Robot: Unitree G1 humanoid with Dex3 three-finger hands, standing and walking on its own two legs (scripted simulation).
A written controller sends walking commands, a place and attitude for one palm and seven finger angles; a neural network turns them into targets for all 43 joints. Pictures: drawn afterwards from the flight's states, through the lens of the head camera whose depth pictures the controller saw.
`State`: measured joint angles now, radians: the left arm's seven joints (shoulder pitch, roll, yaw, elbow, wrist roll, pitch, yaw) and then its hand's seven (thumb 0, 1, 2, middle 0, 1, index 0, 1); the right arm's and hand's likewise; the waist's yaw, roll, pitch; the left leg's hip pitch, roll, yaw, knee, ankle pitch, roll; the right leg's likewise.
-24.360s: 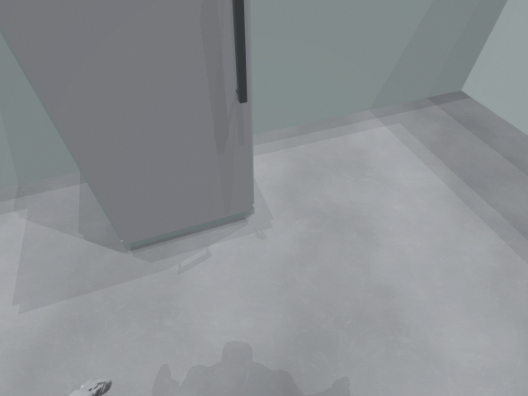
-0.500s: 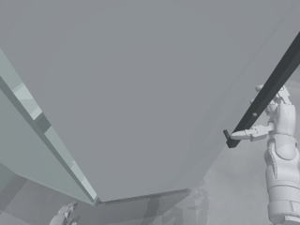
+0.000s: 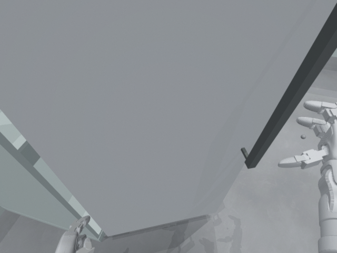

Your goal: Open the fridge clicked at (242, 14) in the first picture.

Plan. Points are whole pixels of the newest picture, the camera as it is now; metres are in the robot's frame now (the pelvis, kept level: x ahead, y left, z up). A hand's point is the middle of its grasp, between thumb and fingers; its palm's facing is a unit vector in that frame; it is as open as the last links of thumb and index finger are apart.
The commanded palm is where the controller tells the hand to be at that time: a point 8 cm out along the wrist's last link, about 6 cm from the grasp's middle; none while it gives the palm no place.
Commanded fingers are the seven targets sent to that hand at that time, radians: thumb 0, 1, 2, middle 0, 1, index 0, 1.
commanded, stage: slip the hand off the handle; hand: right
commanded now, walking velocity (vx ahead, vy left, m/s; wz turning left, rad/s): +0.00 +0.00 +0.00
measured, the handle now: (279, 101) +0.41 -0.21 +0.18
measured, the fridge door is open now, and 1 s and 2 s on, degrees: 62 62 62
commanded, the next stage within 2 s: draw the hand back to the body in 0.86 s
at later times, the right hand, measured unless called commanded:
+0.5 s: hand (321, 158) +0.31 -0.30 +0.12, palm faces +0.27 +0.94 -0.19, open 14.7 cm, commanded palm +0.26 -0.34 +0.13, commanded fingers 0.00 0.55 -0.20 0.25 1.15 0.25 1.15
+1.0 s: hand out of the picture +0.23 -0.30 +0.12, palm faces +0.29 +0.93 -0.20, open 14.7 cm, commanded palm +0.20 -0.34 +0.13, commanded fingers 0.00 0.55 -0.20 0.25 1.15 0.25 1.15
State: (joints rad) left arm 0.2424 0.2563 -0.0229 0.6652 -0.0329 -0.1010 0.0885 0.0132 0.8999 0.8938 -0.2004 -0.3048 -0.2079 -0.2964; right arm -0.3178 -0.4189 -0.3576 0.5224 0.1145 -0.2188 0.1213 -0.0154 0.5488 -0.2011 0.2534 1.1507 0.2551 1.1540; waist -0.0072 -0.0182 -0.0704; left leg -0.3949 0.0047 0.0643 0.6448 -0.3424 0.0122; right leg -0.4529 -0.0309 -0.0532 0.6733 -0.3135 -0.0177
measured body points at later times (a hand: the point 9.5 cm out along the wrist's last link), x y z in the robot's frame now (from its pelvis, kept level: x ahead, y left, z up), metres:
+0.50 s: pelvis -0.01 -0.01 +0.00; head +0.01 -0.01 +0.45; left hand +0.12 +0.24 -0.10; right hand +0.29 -0.35 +0.13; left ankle -0.01 +0.11 -0.72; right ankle +0.02 -0.11 -0.72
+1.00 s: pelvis -0.01 +0.00 +0.00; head -0.02 +0.00 +0.45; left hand +0.19 +0.22 -0.07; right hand +0.21 -0.34 +0.13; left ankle -0.01 +0.11 -0.72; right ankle +0.02 -0.11 -0.72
